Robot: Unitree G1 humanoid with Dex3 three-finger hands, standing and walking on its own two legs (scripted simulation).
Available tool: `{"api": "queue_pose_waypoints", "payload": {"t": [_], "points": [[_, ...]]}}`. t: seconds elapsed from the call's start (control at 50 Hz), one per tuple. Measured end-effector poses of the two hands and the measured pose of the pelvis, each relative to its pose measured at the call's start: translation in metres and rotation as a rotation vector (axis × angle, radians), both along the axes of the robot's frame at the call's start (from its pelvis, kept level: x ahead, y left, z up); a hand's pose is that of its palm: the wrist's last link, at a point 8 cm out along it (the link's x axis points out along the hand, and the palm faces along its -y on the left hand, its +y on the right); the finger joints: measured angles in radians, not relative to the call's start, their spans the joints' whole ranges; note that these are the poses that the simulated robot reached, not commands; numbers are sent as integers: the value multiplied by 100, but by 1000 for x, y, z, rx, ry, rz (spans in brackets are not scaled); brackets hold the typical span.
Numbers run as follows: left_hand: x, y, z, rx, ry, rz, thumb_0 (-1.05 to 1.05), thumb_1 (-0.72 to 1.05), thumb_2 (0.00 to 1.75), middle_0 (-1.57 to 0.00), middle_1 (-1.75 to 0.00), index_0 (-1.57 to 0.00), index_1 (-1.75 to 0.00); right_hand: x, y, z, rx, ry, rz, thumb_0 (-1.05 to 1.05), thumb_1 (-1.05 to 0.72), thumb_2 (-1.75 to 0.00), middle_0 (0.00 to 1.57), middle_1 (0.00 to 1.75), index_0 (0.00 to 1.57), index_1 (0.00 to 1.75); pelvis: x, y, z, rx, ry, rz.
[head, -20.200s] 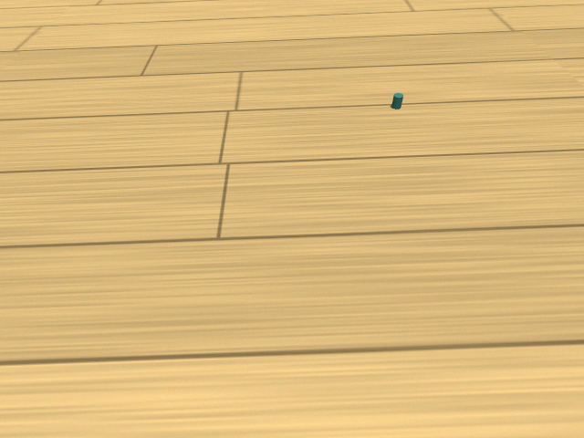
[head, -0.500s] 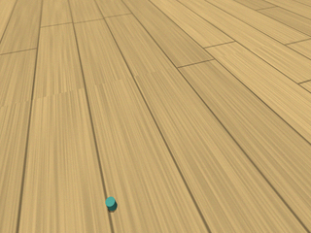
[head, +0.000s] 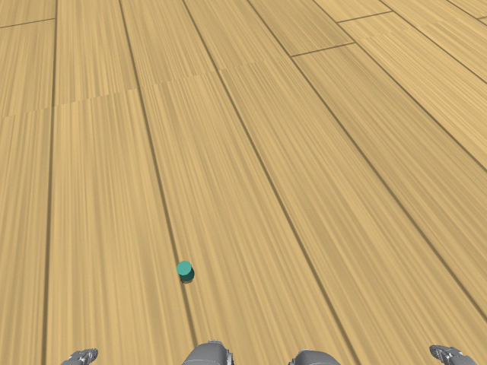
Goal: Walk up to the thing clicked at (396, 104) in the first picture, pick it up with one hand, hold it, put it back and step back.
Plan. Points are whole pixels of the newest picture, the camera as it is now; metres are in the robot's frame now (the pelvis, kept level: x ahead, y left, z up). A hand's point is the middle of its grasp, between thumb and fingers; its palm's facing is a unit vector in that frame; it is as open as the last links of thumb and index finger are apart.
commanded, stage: walk up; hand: left
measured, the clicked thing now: (185, 271) +0.49 +0.26 -0.71
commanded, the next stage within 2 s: none
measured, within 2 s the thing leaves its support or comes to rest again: neither
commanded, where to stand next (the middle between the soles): +0.12 +0.02 m, yaw +1 degrees
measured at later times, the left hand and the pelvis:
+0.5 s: hand out of the picture -0.06 +0.27 -0.15, palm faces -0.07 -0.91 -0.41, open 7.4 cm; pelvis -0.12 +0.00 +0.00, yaw -4 degrees
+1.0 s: hand out of the picture -0.15 +0.25 -0.14, palm faces +0.02 -0.93 -0.38, open 7.4 cm; pelvis -0.25 -0.02 +0.00, yaw -1 degrees
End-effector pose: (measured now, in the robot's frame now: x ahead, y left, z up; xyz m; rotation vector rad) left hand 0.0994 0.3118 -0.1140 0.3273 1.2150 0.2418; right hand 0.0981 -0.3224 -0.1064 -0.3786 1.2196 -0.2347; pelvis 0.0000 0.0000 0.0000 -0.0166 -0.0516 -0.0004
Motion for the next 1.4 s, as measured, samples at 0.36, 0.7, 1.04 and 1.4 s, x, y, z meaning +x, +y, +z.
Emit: {"api": "queue_pose_waypoints", "payload": {"t": [0.36, 0.7, 1.04, 1.4], "points": [[-83, 21, -7, 11, 62, -74, 0, 91, 90, -20, -30, -20, -30, -80, 27, 16, -9, -76, -13, 1, -90, -90, 21, 30, 21, 30, -76, 15, 3, -9, 24, -72], [-208, -7, 30, 80, 25, -21, 0, 90, 90, -21, -30, -20, -31, -189, -8, -1, 15, -6, 0, 1, -90, -90, 20, 30, 20, 30, -168, -9, 9, 50, 32, -25], [-274, -27, 11, 19, -97, -34, 0, 91, 90, -20, -30, -20, -30, -243, -4, 3, 37, -156, 56, 1, -90, -90, 21, 30, 21, 30, -262, -24, -4, -10, -3, -21], [-350, -1, 14, 11, 21, 42, 0, 90, 90, -20, -30, -20, -30, -331, 10, 4, 59, 24, 17, 1, -90, -90, 20, 30, 20, 30, -283, -10, 11, 28, 9, 10]]}}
